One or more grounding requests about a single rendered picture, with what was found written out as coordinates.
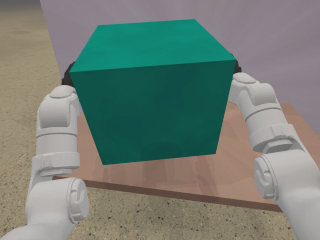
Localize table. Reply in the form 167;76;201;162
52;99;320;213

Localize robot left hand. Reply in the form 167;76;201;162
61;61;75;88

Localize robot left forearm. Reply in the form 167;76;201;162
25;85;80;223

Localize robot right forearm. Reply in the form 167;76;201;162
228;72;320;179

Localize robot right upper arm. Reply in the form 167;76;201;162
253;149;320;240

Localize robot right hand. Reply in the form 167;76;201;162
230;53;242;74

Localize carton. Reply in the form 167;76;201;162
69;19;237;165

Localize robot left upper arm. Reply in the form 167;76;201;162
0;177;90;240

